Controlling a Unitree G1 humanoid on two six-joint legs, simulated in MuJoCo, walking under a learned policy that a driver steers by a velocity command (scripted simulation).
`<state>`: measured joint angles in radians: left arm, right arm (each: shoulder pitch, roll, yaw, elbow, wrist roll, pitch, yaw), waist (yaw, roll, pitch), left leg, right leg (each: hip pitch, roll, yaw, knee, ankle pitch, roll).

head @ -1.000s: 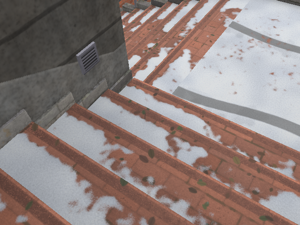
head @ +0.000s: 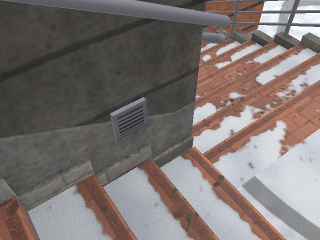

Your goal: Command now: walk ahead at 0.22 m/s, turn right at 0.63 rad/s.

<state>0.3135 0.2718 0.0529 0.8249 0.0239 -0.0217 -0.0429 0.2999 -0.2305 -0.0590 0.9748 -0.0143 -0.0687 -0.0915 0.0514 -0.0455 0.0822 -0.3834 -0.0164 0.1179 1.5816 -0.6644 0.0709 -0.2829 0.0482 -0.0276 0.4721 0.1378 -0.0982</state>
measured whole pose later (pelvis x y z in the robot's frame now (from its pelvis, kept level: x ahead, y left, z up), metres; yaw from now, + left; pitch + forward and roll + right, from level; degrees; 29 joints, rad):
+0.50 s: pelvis +0.14 +0.06 -0.03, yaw -28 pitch +0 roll +0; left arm 0.21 0.39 0.11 0.66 0.02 0.08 0.00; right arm 0.08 -0.25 -0.01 0.68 -0.01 0.01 -0.05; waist 0.05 -0.05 0.09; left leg -0.40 0.00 0.00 0.55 -0.15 0.01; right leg -0.49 0.15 0.12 1.23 -0.51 0.01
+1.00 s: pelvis +0.09 +0.07 -0.02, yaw -57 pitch +2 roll +2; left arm 0.30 0.31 0.05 0.62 0.00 0.09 0.00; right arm 0.18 -0.31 -0.05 0.66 -0.04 0.07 -0.02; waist 0.02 0.04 0.02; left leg -0.67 0.00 -0.04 1.14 -0.31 -0.06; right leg -0.28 0.14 0.22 0.56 -0.28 -0.08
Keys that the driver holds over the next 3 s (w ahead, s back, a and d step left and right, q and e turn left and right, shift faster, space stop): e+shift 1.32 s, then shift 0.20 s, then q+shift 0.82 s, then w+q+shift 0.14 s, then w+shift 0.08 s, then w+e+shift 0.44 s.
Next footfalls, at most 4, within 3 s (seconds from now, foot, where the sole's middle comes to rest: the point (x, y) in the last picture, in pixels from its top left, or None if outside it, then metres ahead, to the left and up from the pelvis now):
0.38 left None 0.31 0.11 -0.80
0.76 right None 0.06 0.01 -0.80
1.26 left None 0.21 0.07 -0.80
1.72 right None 0.04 0.00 -0.80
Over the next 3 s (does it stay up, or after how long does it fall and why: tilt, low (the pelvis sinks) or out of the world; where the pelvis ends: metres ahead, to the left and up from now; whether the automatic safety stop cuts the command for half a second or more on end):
stays up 0.35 -0.15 -0.17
